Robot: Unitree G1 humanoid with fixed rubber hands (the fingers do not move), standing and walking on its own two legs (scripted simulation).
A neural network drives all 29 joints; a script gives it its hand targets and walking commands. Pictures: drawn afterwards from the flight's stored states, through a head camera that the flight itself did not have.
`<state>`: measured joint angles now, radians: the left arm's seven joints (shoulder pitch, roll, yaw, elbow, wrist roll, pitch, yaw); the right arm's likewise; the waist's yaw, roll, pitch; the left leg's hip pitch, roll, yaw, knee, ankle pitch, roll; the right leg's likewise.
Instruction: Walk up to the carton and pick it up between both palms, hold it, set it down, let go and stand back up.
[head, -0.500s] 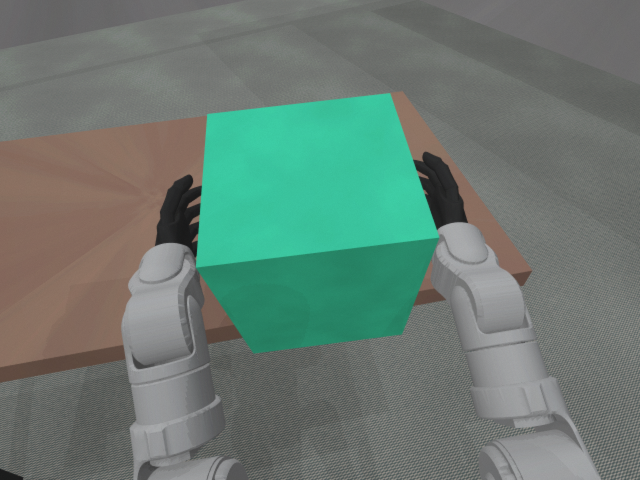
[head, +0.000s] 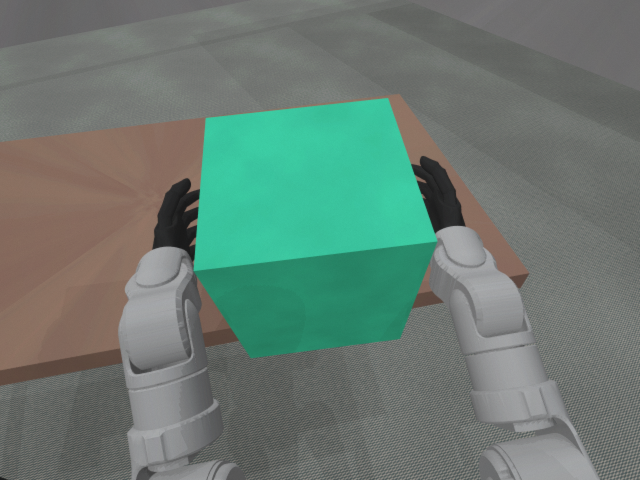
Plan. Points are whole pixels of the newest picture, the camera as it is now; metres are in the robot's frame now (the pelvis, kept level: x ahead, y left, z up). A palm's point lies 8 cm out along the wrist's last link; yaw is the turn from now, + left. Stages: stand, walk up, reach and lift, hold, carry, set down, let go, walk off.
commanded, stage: hold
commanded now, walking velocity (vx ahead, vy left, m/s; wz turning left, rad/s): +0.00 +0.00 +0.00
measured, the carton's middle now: (313, 240) +0.38 +0.00 +0.12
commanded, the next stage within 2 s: none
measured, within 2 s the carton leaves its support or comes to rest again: neither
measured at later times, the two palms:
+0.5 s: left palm (181, 242) +0.34 +0.15 +0.17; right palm (448, 215) +0.36 -0.15 +0.17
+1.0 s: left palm (181, 243) +0.34 +0.15 +0.17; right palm (448, 220) +0.35 -0.15 +0.16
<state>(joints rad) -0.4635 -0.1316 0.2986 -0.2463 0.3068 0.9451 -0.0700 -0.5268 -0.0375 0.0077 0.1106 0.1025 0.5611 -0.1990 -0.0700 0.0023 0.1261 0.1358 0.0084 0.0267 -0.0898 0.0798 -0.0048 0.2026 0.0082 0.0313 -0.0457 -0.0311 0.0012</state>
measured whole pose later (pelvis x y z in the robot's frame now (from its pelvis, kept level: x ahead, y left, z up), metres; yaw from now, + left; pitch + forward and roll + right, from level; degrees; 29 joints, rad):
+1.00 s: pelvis -0.01 +0.00 +0.00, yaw -1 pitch -7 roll +0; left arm -0.55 -0.14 0.35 -0.10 0.34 0.90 -0.09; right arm -0.60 -0.03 -0.04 0.23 0.04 0.54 -0.16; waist -0.07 0.01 0.11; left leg 0.12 0.01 0.04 -0.09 0.09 0.00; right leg 0.17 0.01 0.04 -0.01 -0.04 0.00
